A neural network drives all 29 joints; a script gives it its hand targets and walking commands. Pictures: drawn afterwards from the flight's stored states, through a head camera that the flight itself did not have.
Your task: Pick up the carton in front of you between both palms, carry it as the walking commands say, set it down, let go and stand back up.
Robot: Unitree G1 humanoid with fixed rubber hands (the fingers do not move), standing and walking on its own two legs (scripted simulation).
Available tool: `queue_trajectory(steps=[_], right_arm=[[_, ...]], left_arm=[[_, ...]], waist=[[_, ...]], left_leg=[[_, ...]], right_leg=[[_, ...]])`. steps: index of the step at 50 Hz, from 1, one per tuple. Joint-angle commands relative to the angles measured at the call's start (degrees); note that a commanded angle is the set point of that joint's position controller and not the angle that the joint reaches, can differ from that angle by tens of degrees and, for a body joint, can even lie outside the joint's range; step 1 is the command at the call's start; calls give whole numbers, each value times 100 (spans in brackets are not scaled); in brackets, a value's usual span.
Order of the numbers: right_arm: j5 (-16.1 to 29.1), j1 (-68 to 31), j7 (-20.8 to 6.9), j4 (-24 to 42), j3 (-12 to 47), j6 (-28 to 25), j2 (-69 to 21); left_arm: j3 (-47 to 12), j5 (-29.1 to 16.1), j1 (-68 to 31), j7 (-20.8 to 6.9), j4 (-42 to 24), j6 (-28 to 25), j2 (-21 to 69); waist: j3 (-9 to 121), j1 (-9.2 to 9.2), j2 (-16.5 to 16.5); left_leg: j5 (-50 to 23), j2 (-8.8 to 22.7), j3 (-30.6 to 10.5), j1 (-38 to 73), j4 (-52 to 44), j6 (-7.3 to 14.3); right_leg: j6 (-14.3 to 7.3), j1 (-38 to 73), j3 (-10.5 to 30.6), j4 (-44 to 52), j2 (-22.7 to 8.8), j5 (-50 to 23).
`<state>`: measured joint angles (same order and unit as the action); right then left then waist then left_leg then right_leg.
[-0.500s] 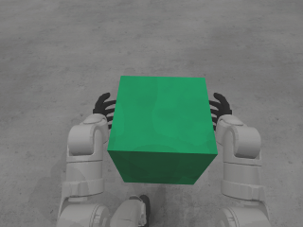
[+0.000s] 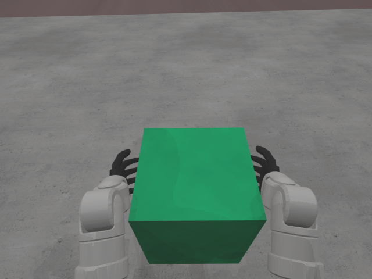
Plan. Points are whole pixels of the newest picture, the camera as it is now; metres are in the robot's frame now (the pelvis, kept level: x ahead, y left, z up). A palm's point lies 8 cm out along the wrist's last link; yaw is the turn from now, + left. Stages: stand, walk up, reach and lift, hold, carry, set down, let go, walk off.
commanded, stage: carry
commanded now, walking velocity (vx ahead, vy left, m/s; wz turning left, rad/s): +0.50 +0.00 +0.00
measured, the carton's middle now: (193, 199) +0.30 +0.01 +0.03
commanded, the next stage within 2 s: none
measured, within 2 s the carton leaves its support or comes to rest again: neither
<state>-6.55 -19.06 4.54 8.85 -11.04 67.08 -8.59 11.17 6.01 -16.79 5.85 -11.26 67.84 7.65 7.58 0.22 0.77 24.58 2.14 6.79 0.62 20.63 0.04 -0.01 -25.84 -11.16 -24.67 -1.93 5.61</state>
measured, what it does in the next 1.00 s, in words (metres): walks ahead: left foot, then right foot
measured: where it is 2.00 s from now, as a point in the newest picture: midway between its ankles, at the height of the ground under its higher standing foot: (189, 146)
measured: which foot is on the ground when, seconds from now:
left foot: down 0.00-0.04, up 0.06-0.44, down 0.46-0.94, up 0.96-1.00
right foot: down 0.00-0.50, up 0.52-0.90, down 0.92-1.00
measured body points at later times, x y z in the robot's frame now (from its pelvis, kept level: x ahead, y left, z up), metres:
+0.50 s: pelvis +0.32 +0.02 -0.01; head +0.29 +0.03 +0.44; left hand +0.59 +0.18 +0.08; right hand +0.60 -0.13 +0.09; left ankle +0.43 +0.12 -0.73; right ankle +0.12 -0.10 -0.71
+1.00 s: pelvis +0.63 -0.01 +0.00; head +0.62 -0.03 +0.45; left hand +0.90 +0.15 +0.08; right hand +0.92 -0.16 +0.07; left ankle +0.45 +0.10 -0.67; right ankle +0.71 -0.10 -0.73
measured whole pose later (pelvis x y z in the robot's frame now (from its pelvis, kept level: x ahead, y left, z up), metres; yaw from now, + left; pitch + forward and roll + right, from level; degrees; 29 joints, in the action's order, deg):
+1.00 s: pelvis +0.63 -0.01 +0.00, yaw +3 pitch +4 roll -1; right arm -6.3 -9.8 4.5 17.9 -7.5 70.3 -7.0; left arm 5.8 6.8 -10.5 4.8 -15.8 69.7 7.8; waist 6.8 0.6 2.4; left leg 26.6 5.4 4.9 -11.6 52.4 -1.5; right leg -4.1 -24.6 -13.7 -31.0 -3.1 9.7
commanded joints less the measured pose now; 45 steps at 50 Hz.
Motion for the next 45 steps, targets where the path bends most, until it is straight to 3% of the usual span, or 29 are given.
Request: queue_trajectory(steps=[1,2,3,4,6,8,12,15,19,21,23,24,25,26,27,28,29,31,35,41,43,45], right_arm=[[1972,-2174,-1406,228,4151,158,-5035],[2056,-2272,-1429,453,4288,215,-5199],[2114,-2270,-1454,557,4350,194,-5231],[2162,-2170,-1457,616,4382,144,-5368],[2200,-2028,-1453,892,4502,43,-5483],[2248,-1783,-1419,999,4573,-9,-5561],[2121,-1209,-1340,1028,4627,-27,-5355],[2127,-1110,-1320,1167,4667,24,-5159],[2214,-1235,-1330,1392,4660,174,-4840],[2226,-1323,-1337,1380,4593,254,-4652],[2217,-1301,-1337,1195,4483,327,-4469],[2185,-1310,-1343,1068,4401,341,-4367],[2152,-1338,-1348,905,4337,316,-4345],[2223,-1376,-1347,881,4347,324,-4530],[2284,-1443,-1346,955,4404,318,-4738],[2332,-1567,-1364,1032,4432,276,-4872],[2385,-1646,-1385,1077,4511,238,-5092],[2438,-1722,-1450,1129,4585,160,-5298],[2475,-1509,-1534,1216,4603,112,-5222],[2325,-1275,-1462,1287,4482,254,-4731],[2237,-1253,-1431,1206,4450,315,-4621],[2195,-1337,-1408,1141,4455,369,-4562]], left_arm=[[-4421,-2225,-2650,-1551,-56,87,5397],[-4360,-2126,-2513,-1571,17,27,5253],[-4435,-2159,-2359,-1584,-105,5,5415],[-4488,-2266,-2349,-1608,-334,-3,5610],[-4617,-2383,-2371,-1639,-713,-72,5766],[-4669,-2455,-2274,-1637,-948,-97,5692],[-4642,-2405,-1664,-1667,-1000,-65,5347],[-4591,-2331,-1471,-1663,-1061,-16,5092],[-4492,-2212,-1414,-1598,-1164,100,4796],[-4467,-2179,-1530,-1567,-1155,173,4622],[-4476,-2181,-1699,-1528,-1123,257,4415],[-4489,-2192,-1850,-1513,-1144,309,4292],[-4569,-2263,-2141,-1507,-1284,370,4375],[-4563,-2307,-2228,-1521,-1145,372,4511],[-4551,-2308,-2211,-1539,-1024,330,4671],[-4584,-2348,-2140,-1548,-952,283,4903],[-4572,-2327,-2100,-1552,-910,225,5038],[-4608,-2233,-2042,-1528,-932,124,5214],[-4659,-2071,-1763,-1448,-1014,12,5356],[-4627,-2125,-1690,-1425,-1216,193,4893],[-4577,-2154,-1702,-1465,-1150,273,4752],[-4493,-2168,-1665,-1506,-1006,328,4679]], waist=[[1626,131,-4],[1850,189,-1556],[1592,141,-1714],[1536,128,-1192],[1404,90,-264],[1374,57,-519],[1030,64,-792],[701,80,-855],[316,98,-980],[290,67,-992],[758,-78,-620],[1063,-229,25],[1549,-294,1650],[1438,-200,1712],[1281,-199,1159],[1561,-167,690],[1455,-118,231],[1409,-75,454],[1070,-98,719],[535,-146,809],[389,-143,819],[462,-42,607]], left_leg=[[-2770,510,443,-1370,2453,45],[-1325,-153,250,-3137,3966,-164],[393,-299,-256,-4054,4769,-64],[398,32,-550,-4230,5177,58],[-254,461,-701,-4035,4741,126],[-632,521,-544,-3600,3902,52],[-1176,410,-95,-3557,2375,-134],[-1662,265,251,-3435,1472,-119],[-2122,200,466,-3163,932,-12],[-1955,91,639,-2660,733,101],[-1526,-230,963,-872,611,186],[-741,592,-437,225,226,437],[-532,1905,-2969,1307,-392,1256],[-1776,2152,-3564,1404,-728,1410],[-2898,1970,-2859,1009,-464,1272],[-2731,1977,-2496,1002,-354,1216],[-2549,1891,-2122,549,-495,972],[-2081,1665,-1403,32,-817,705],[-1531,1452,-718,-155,-1247,750],[-2272,1226,-110,17,-1082,611],[-2375,1240,-38,77,-836,530],[-2744,1035,325,-249,67,361]], right_leg=[[-285,3009,1034,292,-718,710],[-1145,4117,3438,744,-1933,1083],[-1432,4141,4071,1025,-2173,152],[-1384,3960,3508,892,-2138,-352],[-1054,3238,2601,1008,-1927,-557],[-768,2773,1862,1300,-1692,-111],[-775,2725,1086,1529,-1427,-164],[-666,2772,685,1463,-1267,-786],[-562,2824,453,1314,-1209,-973],[-470,2792,305,873,-1186,-1351],[-227,2078,-221,-656,-807,-1826],[22,1028,-270,-1929,-490,-1059],[289,-486,-58,-3792,111,520],[186,-1318,597,-4680,254,2283],[24,-1300,952,-4977,-81,2326],[-53,-1429,1088,-4948,-288,2062],[-77,-1265,1167,-4467,-500,1676],[-45,-816,961,-3631,-510,1275],[126,-738,572,-2114,-444,761],[106,-441,67,-555,-235,-151],[29,-198,-19,-306,-229,-175],[-57,821,-382,35,27,100]])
